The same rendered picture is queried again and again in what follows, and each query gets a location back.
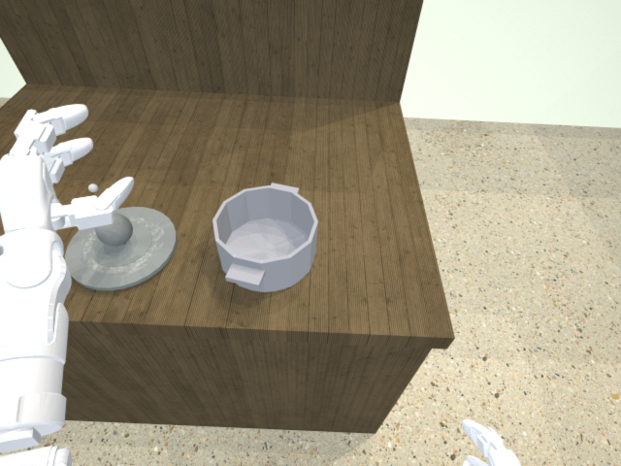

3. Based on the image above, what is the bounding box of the knob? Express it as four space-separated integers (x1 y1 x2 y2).
95 213 133 247

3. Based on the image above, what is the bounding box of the robot left upper arm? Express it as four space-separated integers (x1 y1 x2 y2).
0 446 72 466

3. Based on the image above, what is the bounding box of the pot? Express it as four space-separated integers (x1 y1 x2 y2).
212 183 318 292

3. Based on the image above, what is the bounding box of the left robot forearm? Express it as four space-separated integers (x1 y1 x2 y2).
0 228 72 453

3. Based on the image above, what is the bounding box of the right robot hand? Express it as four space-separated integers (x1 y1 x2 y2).
462 419 522 466

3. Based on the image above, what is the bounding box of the left robot hand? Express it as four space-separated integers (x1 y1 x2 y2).
0 104 134 234

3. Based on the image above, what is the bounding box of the table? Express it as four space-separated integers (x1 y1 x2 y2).
0 0 455 434

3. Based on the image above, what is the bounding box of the lid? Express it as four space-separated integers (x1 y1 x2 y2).
65 207 177 290

